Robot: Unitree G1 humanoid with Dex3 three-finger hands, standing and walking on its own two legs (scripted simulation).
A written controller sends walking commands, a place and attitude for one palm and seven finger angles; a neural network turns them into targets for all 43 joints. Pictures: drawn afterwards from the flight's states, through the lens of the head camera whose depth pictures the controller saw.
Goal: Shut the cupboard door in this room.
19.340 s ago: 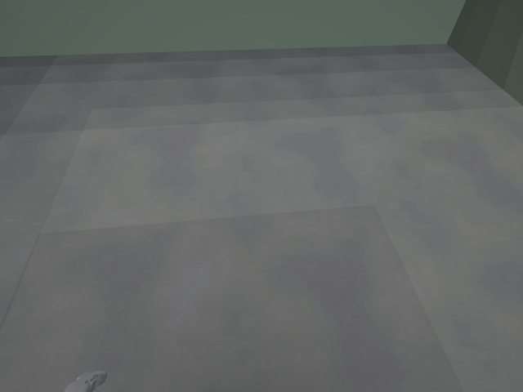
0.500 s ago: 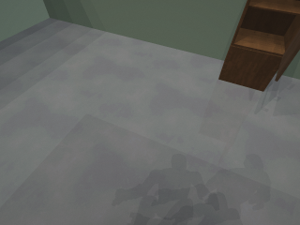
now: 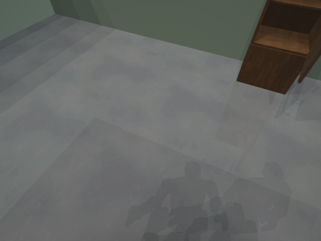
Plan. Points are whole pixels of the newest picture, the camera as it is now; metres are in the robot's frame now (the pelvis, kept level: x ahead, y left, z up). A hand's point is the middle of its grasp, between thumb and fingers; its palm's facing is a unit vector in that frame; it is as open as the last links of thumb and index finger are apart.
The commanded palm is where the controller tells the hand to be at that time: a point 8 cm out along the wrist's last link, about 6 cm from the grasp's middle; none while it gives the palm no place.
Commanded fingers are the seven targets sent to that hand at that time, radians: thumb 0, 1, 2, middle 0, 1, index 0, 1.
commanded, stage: turn or walk to find it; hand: left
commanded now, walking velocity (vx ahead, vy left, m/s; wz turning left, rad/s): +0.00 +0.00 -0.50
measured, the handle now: out of the picture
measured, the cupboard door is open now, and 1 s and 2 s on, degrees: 81 81 81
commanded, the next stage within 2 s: stand and wait in 0.18 s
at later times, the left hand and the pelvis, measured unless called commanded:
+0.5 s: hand out of the picture +0.04 +0.15 -0.16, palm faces -0.11 -0.96 -0.27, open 7.4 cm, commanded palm none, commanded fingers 0.00 0.90 0.90 -0.20 -0.30 -0.20 -0.30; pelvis -0.02 -0.04 +0.00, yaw -7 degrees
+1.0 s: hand out of the picture +0.00 +0.23 -0.17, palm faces +0.01 -0.97 -0.26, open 7.4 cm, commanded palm none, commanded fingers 0.00 0.90 0.90 -0.20 -0.30 -0.20 -0.30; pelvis -0.03 +0.01 +0.00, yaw -1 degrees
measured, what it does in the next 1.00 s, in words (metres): steps on the spot: left foot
